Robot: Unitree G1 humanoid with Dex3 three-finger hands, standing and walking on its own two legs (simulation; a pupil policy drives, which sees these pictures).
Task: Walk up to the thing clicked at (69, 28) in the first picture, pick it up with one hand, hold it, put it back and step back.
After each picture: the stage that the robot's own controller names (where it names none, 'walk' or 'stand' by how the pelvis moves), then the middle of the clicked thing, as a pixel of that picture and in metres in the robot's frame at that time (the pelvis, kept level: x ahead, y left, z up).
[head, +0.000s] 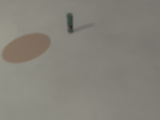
stand; (70, 23) +1.57 +0.15 -0.66
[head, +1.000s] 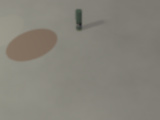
walk; (78, 20) +1.44 +0.15 -0.64
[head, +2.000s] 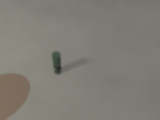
walk; (57, 63) +0.89 +0.20 -0.63
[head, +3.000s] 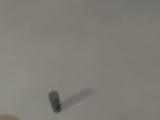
walk; (55, 102) +0.54 +0.19 -0.64
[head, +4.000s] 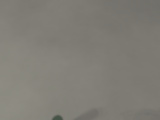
stand; out of the picture +0.38 +0.17 -0.64
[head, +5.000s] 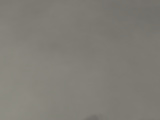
stand; out of the picture +0.37 +0.17 -0.65
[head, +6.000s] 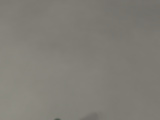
stand; out of the picture +0.38 +0.18 -0.66
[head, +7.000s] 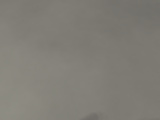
stand; out of the picture +0.37 +0.17 -0.66
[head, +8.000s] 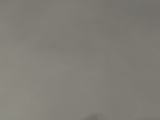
stand; out of the picture +0.36 +0.17 -0.66
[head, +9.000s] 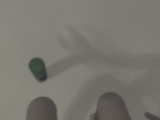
go down; (39, 71) +0.43 +0.16 -0.39
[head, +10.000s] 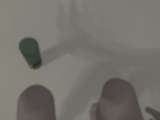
go down; (32, 55) +0.46 +0.17 -0.29
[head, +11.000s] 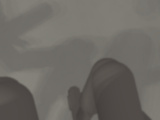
close in; out of the picture +0.46 +0.21 -0.18
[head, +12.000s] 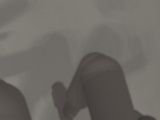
close; out of the picture +0.46 +0.23 -0.17
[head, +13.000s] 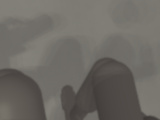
lift; out of the picture +0.38 +0.23 -0.16
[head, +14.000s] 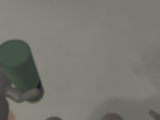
lift; (26, 78) +0.32 +0.17 +0.05
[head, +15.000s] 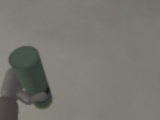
hold; (35, 83) +0.31 +0.15 +0.06
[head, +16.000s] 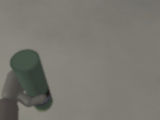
hold; (36, 85) +0.31 +0.16 +0.05
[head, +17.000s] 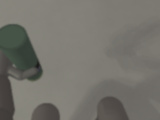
crouch; (25, 58) +0.40 +0.16 -0.02
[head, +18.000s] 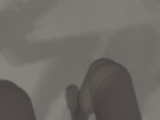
lower; out of the picture +0.46 +0.22 -0.14
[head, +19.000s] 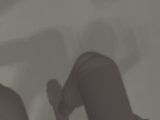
lower; out of the picture +0.46 +0.24 -0.18
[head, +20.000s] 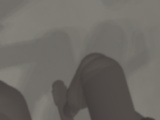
lower; out of the picture +0.46 +0.24 -0.17
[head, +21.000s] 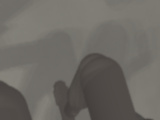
lower; out of the picture +0.45 +0.24 -0.17
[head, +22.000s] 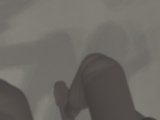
rest; out of the picture +0.46 +0.23 -0.16
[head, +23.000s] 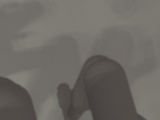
open; out of the picture +0.45 +0.21 -0.18
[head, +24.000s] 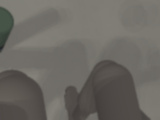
stand; out of the picture +0.44 +0.20 -0.19
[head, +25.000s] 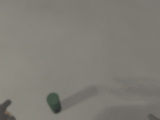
stand; (54, 104) +0.39 +0.14 -0.52
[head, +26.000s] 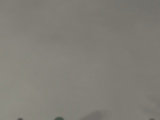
stand; out of the picture +0.37 +0.14 -0.60
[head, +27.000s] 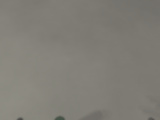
stand; out of the picture +0.37 +0.14 -0.60
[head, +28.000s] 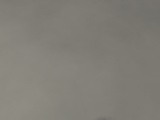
stand; out of the picture +0.38 +0.13 -0.65
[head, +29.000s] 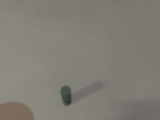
walk; (66, 96) +0.47 +0.09 -0.63
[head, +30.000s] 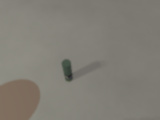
walk; (67, 71) +0.74 +0.15 -0.63
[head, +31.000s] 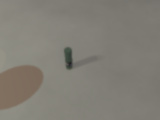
stand; (68, 59) +1.02 +0.17 -0.64
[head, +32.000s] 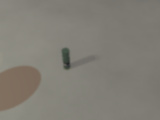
stand; (66, 59) +1.01 +0.16 -0.66
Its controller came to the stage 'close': yes
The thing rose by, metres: 0.70
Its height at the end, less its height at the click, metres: +0.00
